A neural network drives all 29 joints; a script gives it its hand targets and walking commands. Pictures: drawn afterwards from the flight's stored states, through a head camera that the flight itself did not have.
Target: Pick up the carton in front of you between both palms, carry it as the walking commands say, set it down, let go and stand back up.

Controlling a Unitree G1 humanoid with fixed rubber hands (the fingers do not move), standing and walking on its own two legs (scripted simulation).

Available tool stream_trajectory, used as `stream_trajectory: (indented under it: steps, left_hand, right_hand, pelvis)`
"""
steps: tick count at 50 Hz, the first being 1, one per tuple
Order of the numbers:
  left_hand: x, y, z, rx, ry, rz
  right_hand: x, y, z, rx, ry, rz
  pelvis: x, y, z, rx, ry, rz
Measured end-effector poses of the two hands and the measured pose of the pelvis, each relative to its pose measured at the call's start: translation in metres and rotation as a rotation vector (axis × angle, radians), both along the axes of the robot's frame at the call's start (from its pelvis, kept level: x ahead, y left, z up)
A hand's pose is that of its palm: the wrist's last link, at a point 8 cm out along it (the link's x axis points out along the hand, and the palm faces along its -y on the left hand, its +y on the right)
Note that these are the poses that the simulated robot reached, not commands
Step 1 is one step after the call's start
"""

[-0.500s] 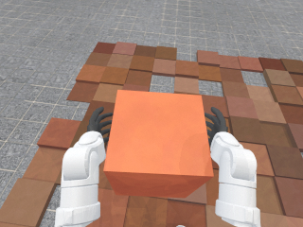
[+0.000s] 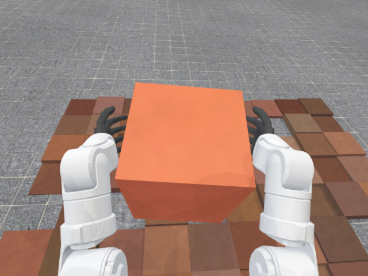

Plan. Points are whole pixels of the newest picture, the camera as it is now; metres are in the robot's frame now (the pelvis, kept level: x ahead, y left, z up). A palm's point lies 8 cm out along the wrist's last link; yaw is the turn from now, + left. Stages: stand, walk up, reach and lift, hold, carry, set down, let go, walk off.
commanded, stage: carry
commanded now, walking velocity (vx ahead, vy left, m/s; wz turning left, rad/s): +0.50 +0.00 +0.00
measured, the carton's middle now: (183, 160) +0.35 -0.02 +0.09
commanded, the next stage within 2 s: none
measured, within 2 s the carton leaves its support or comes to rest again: neither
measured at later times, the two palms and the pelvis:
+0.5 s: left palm (129, 76) +0.68 +0.11 +0.10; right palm (223, 75) +0.68 -0.19 +0.10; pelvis +0.35 -0.04 -0.01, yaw +0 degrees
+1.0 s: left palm (142, 37) +1.00 +0.08 +0.09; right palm (212, 36) +1.03 -0.22 +0.09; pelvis +0.69 -0.08 -0.03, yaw +2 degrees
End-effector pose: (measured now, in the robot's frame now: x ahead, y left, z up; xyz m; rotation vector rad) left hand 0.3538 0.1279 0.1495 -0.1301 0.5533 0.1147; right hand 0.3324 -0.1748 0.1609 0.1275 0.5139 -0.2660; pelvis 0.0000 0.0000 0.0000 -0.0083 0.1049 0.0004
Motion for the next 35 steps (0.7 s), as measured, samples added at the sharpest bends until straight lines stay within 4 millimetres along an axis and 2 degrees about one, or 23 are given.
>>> stream_trajectory:
  steps: [3, 6, 11, 15, 20, 26, 28, 31, 35]
  left_hand:
    - [0.037, -0.010, -0.005, 0.012, 0.012, 0.018]
    - [0.068, -0.015, -0.017, 0.023, 0.048, 0.059]
    - [0.110, -0.012, -0.040, 0.049, 0.163, 0.127]
    - [0.159, -0.011, -0.045, 0.039, 0.166, 0.149]
    - [0.236, -0.015, -0.046, 0.040, 0.108, 0.118]
    - [0.341, -0.016, -0.051, 0.022, 0.000, 0.048]
    - [0.373, -0.019, -0.052, 0.027, -0.012, 0.010]
    - [0.412, -0.026, -0.047, 0.029, -0.006, -0.014]
    - [0.459, -0.033, -0.030, 0.011, -0.019, -0.003]
  right_hand:
    - [0.045, -0.010, -0.008, 0.018, 0.013, 0.022]
    - [0.094, -0.014, -0.025, 0.038, 0.050, 0.080]
    - [0.161, -0.008, -0.053, 0.093, 0.162, 0.133]
    - [0.212, -0.008, -0.061, 0.100, 0.163, 0.141]
    - [0.277, -0.013, -0.063, 0.080, 0.104, 0.112]
    - [0.365, -0.014, -0.057, 0.029, -0.002, 0.075]
    - [0.390, -0.017, -0.054, 0.013, -0.012, 0.052]
    - [0.418, -0.025, -0.049, 0.015, -0.002, 0.016]
    - [0.462, -0.032, -0.033, 0.021, -0.020, 0.001]
  pelvis:
    - [0.041, -0.014, -0.006, 0.005, -0.009, 0.006]
    - [0.084, -0.031, -0.012, 0.008, -0.034, 0.020]
    - [0.146, -0.044, 0.003, 0.025, -0.026, 0.013]
    - [0.195, -0.050, 0.012, 0.038, -0.012, 0.009]
    - [0.264, -0.047, 0.009, 0.033, 0.000, -0.002]
    - [0.361, -0.035, -0.016, 0.021, -0.017, -0.017]
    - [0.385, -0.032, -0.020, 0.025, -0.014, -0.013]
    - [0.417, -0.028, -0.014, 0.018, -0.011, -0.006]
    - [0.463, -0.029, -0.004, 0.007, -0.008, -0.006]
